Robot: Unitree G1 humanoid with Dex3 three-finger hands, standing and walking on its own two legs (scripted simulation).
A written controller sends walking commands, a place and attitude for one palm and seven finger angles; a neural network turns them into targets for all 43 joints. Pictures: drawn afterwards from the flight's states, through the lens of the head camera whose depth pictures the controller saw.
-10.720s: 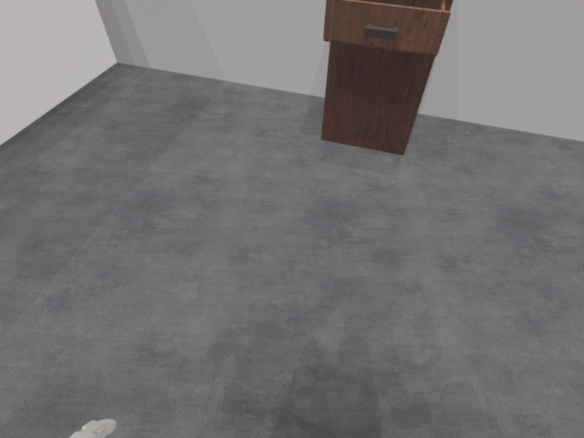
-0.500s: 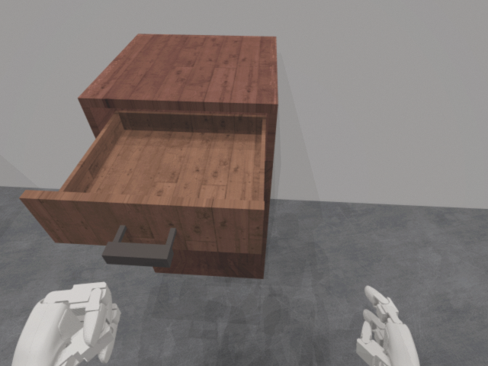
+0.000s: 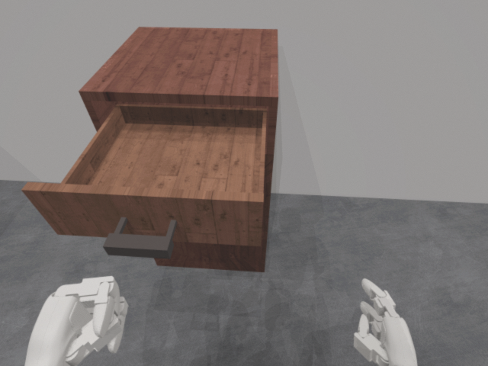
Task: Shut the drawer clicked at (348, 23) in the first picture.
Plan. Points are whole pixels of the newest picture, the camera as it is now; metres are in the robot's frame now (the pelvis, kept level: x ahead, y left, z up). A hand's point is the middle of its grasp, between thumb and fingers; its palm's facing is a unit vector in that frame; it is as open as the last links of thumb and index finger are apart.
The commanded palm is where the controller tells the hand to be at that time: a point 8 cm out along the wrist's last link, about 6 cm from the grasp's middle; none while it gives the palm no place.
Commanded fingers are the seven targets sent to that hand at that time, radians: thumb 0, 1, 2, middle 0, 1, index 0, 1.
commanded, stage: bring the fist close to the handle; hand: left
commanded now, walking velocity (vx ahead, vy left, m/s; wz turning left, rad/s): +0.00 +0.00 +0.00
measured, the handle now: (143, 234) +0.33 +0.23 +0.03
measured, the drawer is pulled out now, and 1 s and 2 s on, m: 0.30 0.30 0.26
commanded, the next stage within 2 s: push the drawer shut in 1.22 s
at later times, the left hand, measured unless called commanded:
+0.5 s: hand (136, 302) +0.19 +0.18 +0.05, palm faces +0.05 -1.00 -0.06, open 3.3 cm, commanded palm +0.17 +0.23 +0.06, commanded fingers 0.00 0.90 0.90 -1.40 -1.60 -1.40 -1.60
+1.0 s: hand (152, 288) +0.23 +0.18 +0.02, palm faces +0.02 -1.00 -0.05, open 3.3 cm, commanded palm +0.20 +0.24 +0.03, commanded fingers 0.00 0.90 0.90 -1.40 -1.60 -1.40 -1.60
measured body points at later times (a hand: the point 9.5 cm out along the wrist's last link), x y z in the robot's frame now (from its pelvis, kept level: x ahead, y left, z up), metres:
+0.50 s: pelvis +0.00 +0.01 -0.02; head +0.04 +0.01 +0.43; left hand +0.19 +0.24 +0.06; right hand +0.17 -0.23 -0.09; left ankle +0.00 +0.14 -0.70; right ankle +0.00 -0.14 -0.70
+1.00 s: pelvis +0.00 +0.00 -0.04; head +0.06 +0.00 +0.41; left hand +0.22 +0.23 +0.03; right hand +0.17 -0.24 -0.12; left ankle +0.00 +0.14 -0.70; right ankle +0.00 -0.14 -0.70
